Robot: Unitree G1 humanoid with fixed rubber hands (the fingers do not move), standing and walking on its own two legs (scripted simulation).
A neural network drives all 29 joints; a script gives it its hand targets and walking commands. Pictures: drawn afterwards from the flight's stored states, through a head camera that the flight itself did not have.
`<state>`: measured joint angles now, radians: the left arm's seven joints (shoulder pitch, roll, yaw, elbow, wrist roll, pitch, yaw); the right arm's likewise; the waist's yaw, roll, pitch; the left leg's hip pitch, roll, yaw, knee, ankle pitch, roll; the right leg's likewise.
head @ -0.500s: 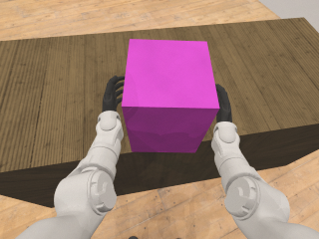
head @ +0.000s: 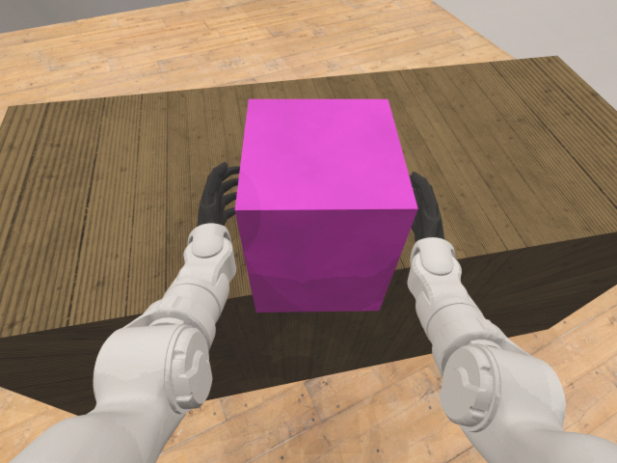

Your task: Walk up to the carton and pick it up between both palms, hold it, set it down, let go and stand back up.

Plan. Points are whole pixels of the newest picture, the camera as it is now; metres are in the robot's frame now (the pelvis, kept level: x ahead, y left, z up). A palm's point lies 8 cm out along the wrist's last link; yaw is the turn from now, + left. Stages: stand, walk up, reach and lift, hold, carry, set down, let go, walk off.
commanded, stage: reach and lift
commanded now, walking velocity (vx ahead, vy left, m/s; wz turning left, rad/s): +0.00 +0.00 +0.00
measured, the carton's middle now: (318, 212) +0.47 +0.00 +0.02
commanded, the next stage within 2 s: hold in 1.92 s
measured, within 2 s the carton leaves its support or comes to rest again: neither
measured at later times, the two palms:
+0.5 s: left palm (199, 174) +0.41 +0.14 +0.16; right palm (456, 181) +0.40 -0.15 +0.16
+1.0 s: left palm (181, 197) +0.38 +0.15 +0.16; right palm (453, 194) +0.37 -0.13 +0.17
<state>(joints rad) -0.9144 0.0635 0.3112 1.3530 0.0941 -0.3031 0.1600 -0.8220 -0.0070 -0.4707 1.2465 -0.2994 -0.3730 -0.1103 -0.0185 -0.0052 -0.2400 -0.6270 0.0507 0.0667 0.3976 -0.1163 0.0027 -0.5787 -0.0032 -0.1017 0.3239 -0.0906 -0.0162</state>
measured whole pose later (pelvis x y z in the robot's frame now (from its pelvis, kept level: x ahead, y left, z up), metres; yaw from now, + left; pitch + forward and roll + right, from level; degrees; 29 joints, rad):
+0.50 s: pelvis +0.00 -0.01 +0.01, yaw +1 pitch +5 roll -1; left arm -0.97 0.12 0.23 1.27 0.03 0.00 0.14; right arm -0.91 -0.01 -0.31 1.14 -0.10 -0.03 -0.17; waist -0.03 0.00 -0.18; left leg -0.33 0.05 0.05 0.40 -0.15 -0.01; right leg -0.30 0.00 -0.10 0.37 -0.15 -0.03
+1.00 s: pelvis +0.00 +0.00 +0.01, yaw +1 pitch -7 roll -1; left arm -0.67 -0.04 0.31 0.52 0.28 0.46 0.10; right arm -0.73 0.03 -0.20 0.81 0.04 0.10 -0.15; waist -0.07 -0.06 0.00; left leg -0.07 0.03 0.04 0.37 -0.17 0.00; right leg -0.01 -0.01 -0.10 0.28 -0.14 0.00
